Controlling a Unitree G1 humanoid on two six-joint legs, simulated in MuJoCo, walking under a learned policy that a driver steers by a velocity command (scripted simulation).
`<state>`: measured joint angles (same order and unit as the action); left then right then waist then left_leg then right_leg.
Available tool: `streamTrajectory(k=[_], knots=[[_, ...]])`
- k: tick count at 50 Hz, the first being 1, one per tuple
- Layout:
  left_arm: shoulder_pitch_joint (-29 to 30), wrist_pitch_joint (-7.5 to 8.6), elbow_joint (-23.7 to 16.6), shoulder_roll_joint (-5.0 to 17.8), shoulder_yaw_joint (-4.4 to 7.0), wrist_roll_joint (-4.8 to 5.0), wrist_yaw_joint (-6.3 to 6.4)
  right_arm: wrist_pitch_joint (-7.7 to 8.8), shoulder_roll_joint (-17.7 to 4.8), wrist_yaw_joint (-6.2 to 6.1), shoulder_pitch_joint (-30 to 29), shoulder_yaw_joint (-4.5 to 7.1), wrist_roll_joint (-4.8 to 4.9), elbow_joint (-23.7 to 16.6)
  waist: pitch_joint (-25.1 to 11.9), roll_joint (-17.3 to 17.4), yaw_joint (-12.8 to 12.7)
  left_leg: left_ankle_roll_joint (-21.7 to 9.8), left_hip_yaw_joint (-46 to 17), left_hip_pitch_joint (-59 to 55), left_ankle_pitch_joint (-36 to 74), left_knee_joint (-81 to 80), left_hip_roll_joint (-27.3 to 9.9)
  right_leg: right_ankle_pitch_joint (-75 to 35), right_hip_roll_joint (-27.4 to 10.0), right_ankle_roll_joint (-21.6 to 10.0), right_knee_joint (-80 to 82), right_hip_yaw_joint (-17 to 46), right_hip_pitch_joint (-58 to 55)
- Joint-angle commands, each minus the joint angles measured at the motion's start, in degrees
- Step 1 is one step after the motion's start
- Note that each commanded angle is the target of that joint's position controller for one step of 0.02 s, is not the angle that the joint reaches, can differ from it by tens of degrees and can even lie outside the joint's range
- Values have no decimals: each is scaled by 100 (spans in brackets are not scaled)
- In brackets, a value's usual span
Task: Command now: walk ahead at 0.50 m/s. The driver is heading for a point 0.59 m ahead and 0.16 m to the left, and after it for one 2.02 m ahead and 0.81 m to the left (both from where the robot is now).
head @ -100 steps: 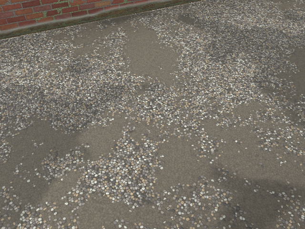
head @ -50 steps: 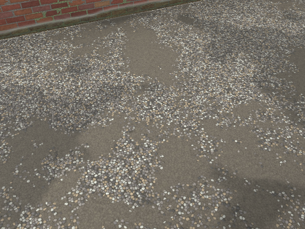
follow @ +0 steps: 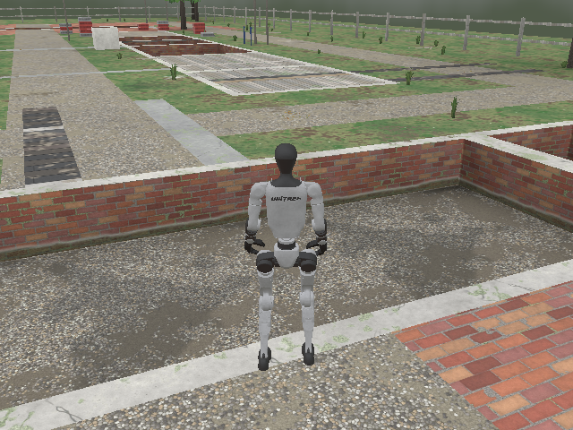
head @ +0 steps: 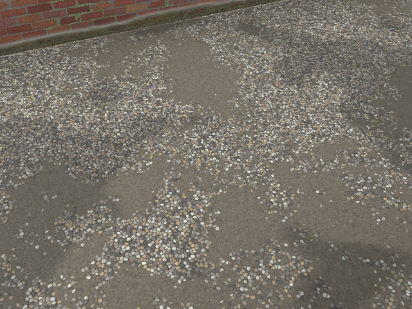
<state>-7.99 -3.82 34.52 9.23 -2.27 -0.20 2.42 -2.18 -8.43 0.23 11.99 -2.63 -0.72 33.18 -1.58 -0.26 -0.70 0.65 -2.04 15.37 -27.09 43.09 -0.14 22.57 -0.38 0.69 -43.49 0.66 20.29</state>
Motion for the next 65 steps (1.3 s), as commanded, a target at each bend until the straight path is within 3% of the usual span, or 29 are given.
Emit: streamTrajectory(k=[1, 3, 8, 9, 11, 15, 16, 18, 23, 24, 27, 29, 34, 35, 36, 38, 39, 42, 44, 50, 51, 52, 54, 55, 57, 58, 62, 64, 65], knots=[[719, 97, -614, 356, 113, 20, -45, 46, -407, -9, -556, 86, -27, -630, 89, 57, -74, -220, -143, 208, 2404, -616, -88, -2047, -63, -205, 443, -125, 114], [167, 142, -433, 372, 104, -56, -1, 77, -459, -27, -69, 141, -11, -442, -721, 131, 17, -223, -44, -202, 1539, -625, -28, -1222, -26, -192, 606, -69, -286], [483, 65, -545, 421, 105, 8, 24, 114, -323, 2, -276, 88, -3, -485, -81, -14, 17, -224, -16, 103, 1279, -659, 39, -922, -66, -211, 815, 64, 36], [702, 102, -613, 356, 113, 11, -46, 56, -421, -8, -526, 91, -33, -621, 65, 68, -73, -227, -161, 190, 2444, -621, -97, -2026, -55, -207, 437, -129, 102], [160, 147, -431, 372, 104, -57, -1, 83, -470, -28, -59, 144, -10, -436, -727, 151, 15, -232, -59, -210, 1585, -632, -37, -1222, -20, -189, 593, -82, -291], [491, 71, -541, 421, 108, 10, 26, 109, -325, -2, -295, 91, 8, -492, -83, -1, 16, -228, -17, 119, 1283, -669, 43, -994, -66, -201, 795, 42, -2], [709, 98, -609, 354, 112, 17, -44, 46, -407, -9, -548, 86, -26, -627, 89, 57, -75, -225, -150, 216, 2430, -616, -89, -2067, -62, -202, 430, -140, 106], [158, 142, -428, 370, 103, -57, 0, 76, -459, -28, -60, 141, -12, -438, -726, 128, 18, -225, -44, -199, 1560, -618, -24, -1244, -28, -191, 597, -79, -293], [713, 98, -610, 353, 111, 20, -44, 47, -403, -8, -549, 84, -28, -627, 87, 52, -72, -220, -143, 219, 2404, -609, -84, -2055, -67, -204, 436, -136, 116], [236, 111, -475, 361, 94, -47, 9, 93, -443, -16, -121, 131, -14, -444, -541, 130, 5, -234, -62, -92, 1467, -634, -16, -1135, -35, -203, 645, -45, -202], [709, 120, -604, 356, 116, 10, -43, 53, -421, -13, -543, 91, -24, -622, 56, 81, -71, -242, -181, 198, 2459, -634, -109, -2064, -56, -202, 411, -149, 85], [166, 143, -429, 371, 102, -52, 2, 70, -453, -31, -82, 138, -7, -444, -695, 132, 17, -226, -39, -170, 1557, -614, -20, -1272, -37, -187, 591, -86, -278], [476, 65, -541, 419, 103, 8, 26, 114, -315, 3, -268, 86, -4, -481, -87, -28, 21, -220, -9, 110, 1272, -641, 48, -927, -76, -213, 816, 59, 40], [697, 102, -609, 352, 111, 11, -45, 56, -413, -7, -521, 89, -36, -618, 60, 59, -69, -224, -155, 199, 2433, -606, -89, -2032, -62, -207, 432, -138, 107], [224, 117, -474, 362, 93, -50, 9, 101, -454, -16, -105, 134, -14, -435, -555, 148, 5, -240, -75, -100, 1495, -639, -23, -1121, -30, -202, 634, -57, -206], [698, 128, -599, 360, 118, 0, -45, 49, -424, -17, -523, 92, -23, -623, 42, 89, -65, -243, -198, 197, 2502, -647, -122, -2058, -45, -191, 398, -169, 90], [235, 132, -468, 356, 96, -45, 10, 93, -449, -22, -138, 132, -5, -445, -574, 168, 2, -254, -90, -96, 1511, -657, -38, -1174, -31, -194, 606, -76, -240], [700, 116, -600, 346, 113, 9, -42, 44, -408, -14, -546, 87, -26, -624, 50, 61, -73, -237, -165, 210, 2453, -616, -96, -2112, -63, -201, 403, -160, 73], [159, 140, -426, 368, 100, -52, 3, 67, -442, -30, -75, 135, -9, -442, -707, 106, 19, -218, -23, -166, 1535, -594, -6, -1292, -46, -190, 594, -88, -283], [457, 70, -540, 418, 102, 0, 24, 124, -329, 5, -238, 90, -10, -471, -116, -7, 22, -226, -26, 93, 1297, -644, 39, -890, -68, -213, 805, 47, 32], [689, 107, -609, 355, 111, 8, -45, 64, -427, -7, -507, 93, -36, -610, 57, 85, -68, -233, -176, 199, 2466, -616, -100, -2004, -56, -204, 419, -149, 114], [217, 122, -474, 362, 93, -52, 8, 107, -466, -16, -98, 137, -11, -430, -556, 180, 2, -251, -98, -96, 1527, -653, -36, -1102, -23, -197, 617, -76, -206], [691, 131, -597, 362, 119, -3, -44, 51, -431, -18, -524, 94, -19, -622, 52, 109, -69, -254, -219, 209, 2540, -659, -133, -2055, -41, -184, 385, -184, 93], [228, 134, -467, 353, 96, -48, 11, 94, -454, -23, -137, 132, -3, -442, -571, 188, -2, -262, -106, -86, 1542, -667, -45, -1179, -28, -188, 590, -95, -244], [691, 123, -592, 350, 115, 3, -43, 34, -406, -20, -542, 86, -19, -630, 55, 70, -70, -238, -178, 232, 2488, -631, -104, -2131, -56, -185, 387, -186, 81], [227, 127, -462, 348, 93, -45, 12, 82, -431, -24, -137, 127, -8, -447, -584, 133, 4, -243, -67, -85, 1490, -632, -16, -1227, -44, -195, 605, -81, -254], [695, 107, -602, 355, 112, 14, -42, 48, -406, -11, -531, 88, -29, -625, 64, 34, -66, -222, -139, 223, 2420, -588, -71, -2116, -75, -204, 426, -154, 87], [146, 143, -424, 369, 100, -55, 3, 74, -451, -28, -54, 138, -12, -435, -725, 111, 21, -220, -34, -177, 1543, -589, -10, -1268, -44, -193, 590, -94, -283], [376, 123, -479, 394, 108, -11, 15, 88, -339, -17, -183, 95, 3, -475, -347, 11, 37, -211, -11, 16, 1343, -652, 30, -1102, -48, -185, 688, -43, -128]])
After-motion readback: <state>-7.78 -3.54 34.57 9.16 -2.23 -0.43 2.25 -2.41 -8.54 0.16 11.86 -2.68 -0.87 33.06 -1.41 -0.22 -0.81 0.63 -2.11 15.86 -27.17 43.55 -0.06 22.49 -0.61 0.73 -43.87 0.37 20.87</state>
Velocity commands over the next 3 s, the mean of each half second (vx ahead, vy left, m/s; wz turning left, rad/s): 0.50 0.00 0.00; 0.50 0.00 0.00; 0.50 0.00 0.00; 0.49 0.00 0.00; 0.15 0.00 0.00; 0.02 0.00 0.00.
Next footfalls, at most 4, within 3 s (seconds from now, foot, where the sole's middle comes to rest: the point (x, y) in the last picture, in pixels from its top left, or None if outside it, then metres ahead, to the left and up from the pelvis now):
none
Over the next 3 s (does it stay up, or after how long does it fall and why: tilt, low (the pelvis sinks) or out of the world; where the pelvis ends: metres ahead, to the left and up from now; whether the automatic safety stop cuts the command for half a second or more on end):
stays up -0.01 0.01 0.03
